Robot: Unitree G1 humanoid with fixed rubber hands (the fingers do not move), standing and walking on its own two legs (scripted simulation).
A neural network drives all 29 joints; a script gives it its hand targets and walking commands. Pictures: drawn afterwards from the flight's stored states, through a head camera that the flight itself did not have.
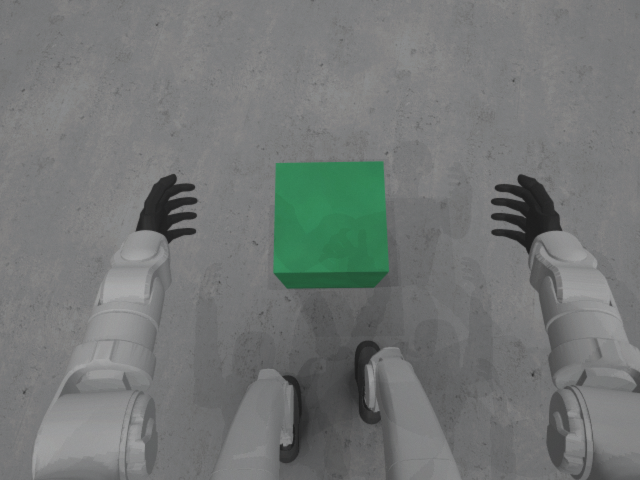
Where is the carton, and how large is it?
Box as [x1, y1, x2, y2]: [273, 161, 388, 288]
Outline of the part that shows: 382,161 276,163 273,272 287,288 373,287 388,271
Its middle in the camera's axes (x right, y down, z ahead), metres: +0.02 -0.02 +0.98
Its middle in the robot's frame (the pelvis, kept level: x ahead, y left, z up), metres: +0.53 -0.03 -0.55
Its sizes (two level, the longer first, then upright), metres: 0.253 0.245 0.277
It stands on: the floor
